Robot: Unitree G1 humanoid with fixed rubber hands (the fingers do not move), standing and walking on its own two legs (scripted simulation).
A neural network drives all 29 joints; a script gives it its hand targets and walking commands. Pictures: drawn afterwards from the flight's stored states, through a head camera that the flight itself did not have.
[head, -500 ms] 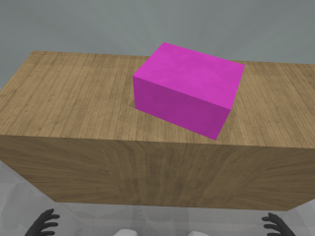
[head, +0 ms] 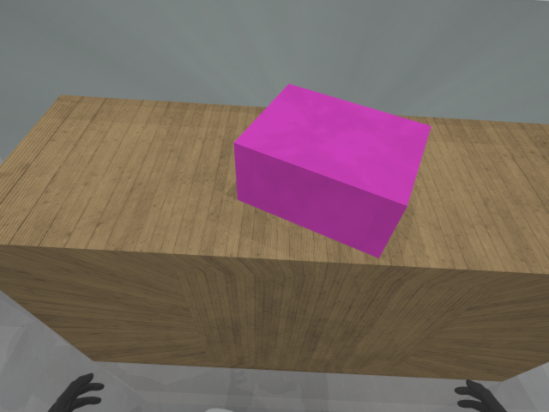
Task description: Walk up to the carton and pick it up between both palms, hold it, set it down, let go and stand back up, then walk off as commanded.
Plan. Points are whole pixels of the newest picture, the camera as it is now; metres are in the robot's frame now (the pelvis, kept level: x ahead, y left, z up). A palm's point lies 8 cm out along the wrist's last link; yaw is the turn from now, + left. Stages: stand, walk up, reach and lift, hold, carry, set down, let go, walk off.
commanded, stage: walk up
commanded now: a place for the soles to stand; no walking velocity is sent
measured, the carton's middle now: (330, 164) +0.53 -0.08 +0.04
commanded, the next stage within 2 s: reach and lift in 0.52 s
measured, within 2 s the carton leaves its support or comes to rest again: neither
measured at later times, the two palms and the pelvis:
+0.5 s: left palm out of the picture +0.10 +0.31 -0.09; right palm out of the picture +0.11 -0.32 -0.06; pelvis +0.00 -0.01 +0.00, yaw +0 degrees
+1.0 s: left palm (92, 365) +0.18 +0.27 -0.04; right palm out of the picture +0.13 -0.30 -0.06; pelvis +0.01 -0.02 +0.01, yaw -1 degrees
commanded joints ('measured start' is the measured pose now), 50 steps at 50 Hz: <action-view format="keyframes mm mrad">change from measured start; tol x16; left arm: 1 -46 188 54 -114 10 -20 7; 22 33 267 61 -103 21 -45 6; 26 -38 221 50 -123 14 -33 2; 27 -342 136 22 -418 60 157 66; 38 -126 163 84 -451 74 364 46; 50 -99 156 117 -635 -42 240 11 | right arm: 1 -12 -275 -83 -7 -16 -33 -14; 26 22 -207 -65 0 -8 -31 -3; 27 -324 -67 -223 216 -117 -207 46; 29 -287 -135 -244 346 -136 -265 77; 50 -168 50 -136 -183 -9 -249 -35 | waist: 1 -8 83 -108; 25 -18 -94 -77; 28 -80 246 8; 50 -5 -28 -125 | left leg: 1 88 253 -400 -258 259 203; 7 -185 7 61 0 -27 18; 11 27 43 -17 -159 108 58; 15 63 248 -431 -298 96 206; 21 -144 1 27 -25 88 28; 26 -6 38 -31 -150 63 67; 29 -390 189 91 -190 -57 -2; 50 -4 6 219 -275 196 -14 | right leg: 1 -29 30 150 -10 -133 -21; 5 326 -137 272 -226 14 -98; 9 162 -253 278 -300 -39 -176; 15 -57 43 118 18 -173 -19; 20 286 -124 266 -244 -15 -97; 23 204 -263 320 -313 -67 -189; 27 98 85 14 5 0 -99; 29 312 121 25 106 124 -93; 50 380 69 117 -307 305 28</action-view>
